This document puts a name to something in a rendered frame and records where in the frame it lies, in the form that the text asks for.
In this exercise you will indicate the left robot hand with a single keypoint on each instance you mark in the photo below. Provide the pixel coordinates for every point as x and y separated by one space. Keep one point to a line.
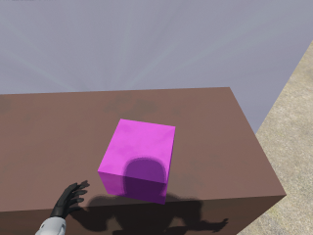
62 207

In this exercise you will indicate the left robot forearm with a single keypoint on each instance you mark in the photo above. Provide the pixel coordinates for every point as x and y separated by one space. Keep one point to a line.
53 226

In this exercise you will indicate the carton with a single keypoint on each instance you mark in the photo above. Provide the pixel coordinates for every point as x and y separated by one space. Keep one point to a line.
137 162

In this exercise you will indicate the pedestal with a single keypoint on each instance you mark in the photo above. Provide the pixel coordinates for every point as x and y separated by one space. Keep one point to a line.
220 180

